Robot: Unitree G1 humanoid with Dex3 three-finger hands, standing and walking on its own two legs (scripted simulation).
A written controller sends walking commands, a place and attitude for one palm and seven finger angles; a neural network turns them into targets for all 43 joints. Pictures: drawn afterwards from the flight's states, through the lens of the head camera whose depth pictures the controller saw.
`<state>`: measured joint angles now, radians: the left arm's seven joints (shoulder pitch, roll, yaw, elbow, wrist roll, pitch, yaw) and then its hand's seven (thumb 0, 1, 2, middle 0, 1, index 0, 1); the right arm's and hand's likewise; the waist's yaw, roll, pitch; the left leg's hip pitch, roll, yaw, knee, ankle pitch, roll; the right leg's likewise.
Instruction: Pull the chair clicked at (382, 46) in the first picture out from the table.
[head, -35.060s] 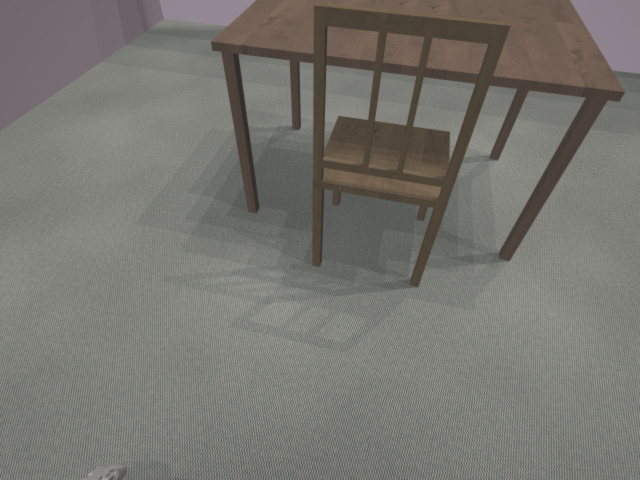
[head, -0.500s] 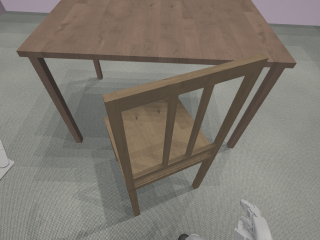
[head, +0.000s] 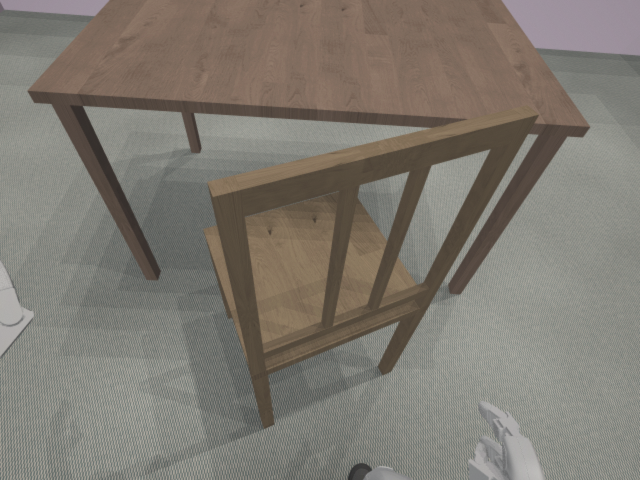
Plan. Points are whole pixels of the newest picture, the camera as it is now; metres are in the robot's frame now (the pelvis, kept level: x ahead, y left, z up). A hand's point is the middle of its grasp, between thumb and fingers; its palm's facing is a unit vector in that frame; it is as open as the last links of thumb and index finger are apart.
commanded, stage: step back with the hand held close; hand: left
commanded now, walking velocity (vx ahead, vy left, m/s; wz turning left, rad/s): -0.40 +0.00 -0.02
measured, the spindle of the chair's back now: (335, 269) +0.42 +0.00 -0.03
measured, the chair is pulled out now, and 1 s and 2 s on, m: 0.18 0.18 0.18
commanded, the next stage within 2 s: stop stepping back and stand still in 1.18 s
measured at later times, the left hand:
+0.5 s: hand out of the picture +0.19 +0.27 +0.18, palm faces +0.46 -0.72 -0.51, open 7.4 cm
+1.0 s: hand out of the picture +0.14 +0.25 +0.18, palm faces +0.45 -0.78 -0.44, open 7.4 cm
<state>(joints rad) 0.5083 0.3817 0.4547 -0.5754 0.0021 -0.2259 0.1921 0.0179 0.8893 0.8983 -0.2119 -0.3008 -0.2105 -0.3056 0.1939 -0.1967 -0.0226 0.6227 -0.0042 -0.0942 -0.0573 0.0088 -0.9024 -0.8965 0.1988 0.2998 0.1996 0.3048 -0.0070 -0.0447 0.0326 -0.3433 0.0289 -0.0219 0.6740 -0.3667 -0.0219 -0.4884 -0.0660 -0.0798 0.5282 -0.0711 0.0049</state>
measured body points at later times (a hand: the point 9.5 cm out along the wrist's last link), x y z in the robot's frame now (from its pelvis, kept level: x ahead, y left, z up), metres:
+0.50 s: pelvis -0.01 +0.00 +0.00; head +0.02 +0.02 +0.45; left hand +0.16 +0.30 +0.21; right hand +0.16 -0.24 -0.07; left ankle -0.01 +0.14 -0.72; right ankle +0.08 -0.13 -0.72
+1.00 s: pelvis -0.07 +0.00 +0.00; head -0.03 +0.02 +0.45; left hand +0.11 +0.29 +0.20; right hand +0.09 -0.24 -0.08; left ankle -0.01 +0.14 -0.72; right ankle +0.02 -0.14 -0.72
